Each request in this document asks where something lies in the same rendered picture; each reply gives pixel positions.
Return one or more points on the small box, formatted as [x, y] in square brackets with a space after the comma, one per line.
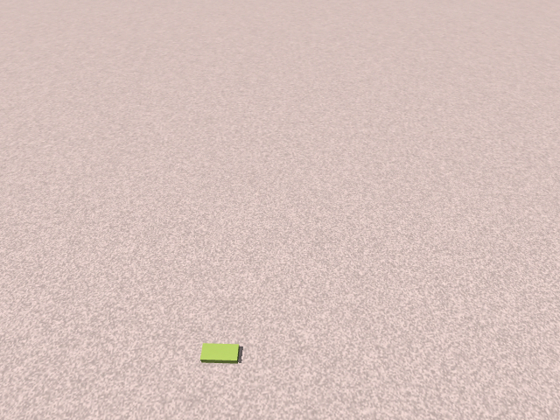
[220, 353]

